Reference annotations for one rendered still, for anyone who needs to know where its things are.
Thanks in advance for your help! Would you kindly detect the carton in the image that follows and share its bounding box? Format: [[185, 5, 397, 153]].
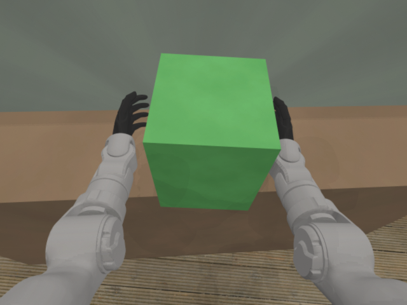
[[142, 53, 281, 210]]

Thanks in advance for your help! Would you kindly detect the right robot forearm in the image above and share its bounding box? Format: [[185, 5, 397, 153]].
[[269, 139, 375, 267]]

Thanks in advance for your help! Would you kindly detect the left robot forearm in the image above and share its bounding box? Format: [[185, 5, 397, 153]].
[[45, 133, 137, 267]]

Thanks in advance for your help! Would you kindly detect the robot left upper arm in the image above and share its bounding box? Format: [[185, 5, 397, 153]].
[[0, 214, 126, 305]]

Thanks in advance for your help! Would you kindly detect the pedestal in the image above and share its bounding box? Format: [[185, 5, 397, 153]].
[[0, 105, 407, 265]]

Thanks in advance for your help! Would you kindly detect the robot left hand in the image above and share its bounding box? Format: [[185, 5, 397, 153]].
[[113, 91, 149, 136]]

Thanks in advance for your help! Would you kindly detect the robot right hand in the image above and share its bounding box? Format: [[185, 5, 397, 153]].
[[273, 97, 294, 140]]

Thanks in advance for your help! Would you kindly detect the robot right upper arm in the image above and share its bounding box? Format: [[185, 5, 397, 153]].
[[293, 222, 407, 305]]

